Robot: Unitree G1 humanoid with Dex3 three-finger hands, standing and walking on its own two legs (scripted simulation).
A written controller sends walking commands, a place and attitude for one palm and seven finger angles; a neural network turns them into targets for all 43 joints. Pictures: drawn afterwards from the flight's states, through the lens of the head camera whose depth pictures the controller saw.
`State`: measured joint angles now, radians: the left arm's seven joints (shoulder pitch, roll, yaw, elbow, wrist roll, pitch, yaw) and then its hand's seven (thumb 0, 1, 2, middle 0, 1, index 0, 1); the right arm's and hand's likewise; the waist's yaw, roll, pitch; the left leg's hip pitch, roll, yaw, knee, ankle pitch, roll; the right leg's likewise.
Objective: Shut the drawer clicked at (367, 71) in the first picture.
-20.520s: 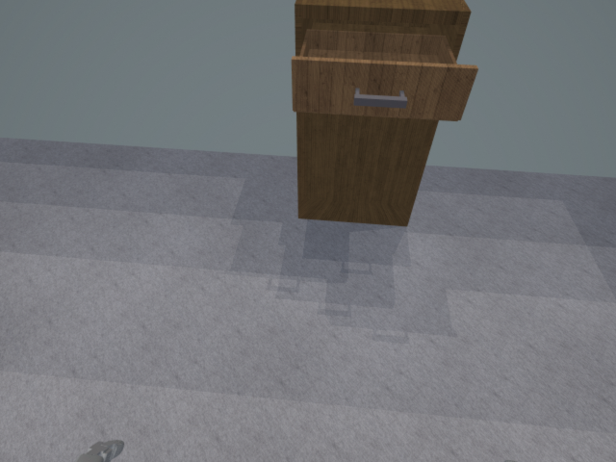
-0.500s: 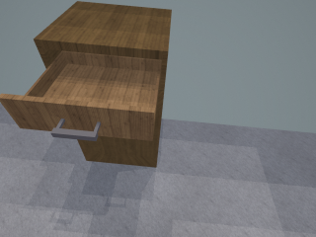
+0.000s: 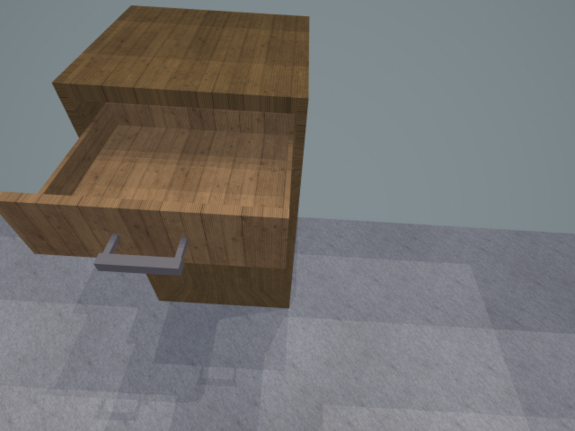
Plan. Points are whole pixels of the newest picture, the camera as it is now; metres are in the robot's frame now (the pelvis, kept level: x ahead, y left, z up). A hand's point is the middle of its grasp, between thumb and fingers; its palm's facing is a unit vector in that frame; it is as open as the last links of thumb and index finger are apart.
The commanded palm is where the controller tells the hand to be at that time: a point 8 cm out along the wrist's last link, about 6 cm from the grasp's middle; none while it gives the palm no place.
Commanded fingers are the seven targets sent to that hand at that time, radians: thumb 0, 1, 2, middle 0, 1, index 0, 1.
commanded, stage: shuffle to correct the standing spot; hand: left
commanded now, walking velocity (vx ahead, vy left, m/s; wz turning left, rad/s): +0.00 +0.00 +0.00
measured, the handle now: (144, 253) +0.37 +0.26 +0.01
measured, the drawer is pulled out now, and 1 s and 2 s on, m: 0.28 0.28 0.28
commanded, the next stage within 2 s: come to a stop and stand still in 0.20 s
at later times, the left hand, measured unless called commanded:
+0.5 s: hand out of the picture +0.02 +0.21 -0.19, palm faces +0.07 -0.98 -0.18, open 7.4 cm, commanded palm none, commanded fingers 0.00 0.90 0.90 -0.20 -0.30 -0.20 -0.30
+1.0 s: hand (177, 422) +0.17 +0.19 -0.17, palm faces +0.04 -0.97 -0.25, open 7.4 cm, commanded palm none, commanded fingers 0.00 0.90 0.90 -0.20 -0.30 -0.20 -0.30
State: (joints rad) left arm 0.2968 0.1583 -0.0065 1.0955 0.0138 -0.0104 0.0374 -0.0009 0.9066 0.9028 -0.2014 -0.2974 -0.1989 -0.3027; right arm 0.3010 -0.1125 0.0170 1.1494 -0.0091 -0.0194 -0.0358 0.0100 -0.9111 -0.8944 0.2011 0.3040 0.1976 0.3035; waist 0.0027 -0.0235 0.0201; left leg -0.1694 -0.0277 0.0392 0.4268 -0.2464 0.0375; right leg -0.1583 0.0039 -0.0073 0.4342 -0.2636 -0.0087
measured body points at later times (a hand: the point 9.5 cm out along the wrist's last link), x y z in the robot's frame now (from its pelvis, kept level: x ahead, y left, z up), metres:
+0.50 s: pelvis +0.07 +0.04 -0.01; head +0.09 +0.06 +0.44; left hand +0.02 +0.26 -0.18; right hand +0.08 -0.19 -0.15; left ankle +0.01 +0.09 -0.74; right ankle +0.00 -0.10 -0.70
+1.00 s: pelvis +0.10 +0.00 -0.01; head +0.15 -0.01 +0.44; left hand +0.17 +0.24 -0.15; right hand +0.12 -0.22 -0.17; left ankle +0.02 +0.11 -0.69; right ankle +0.12 -0.09 -0.74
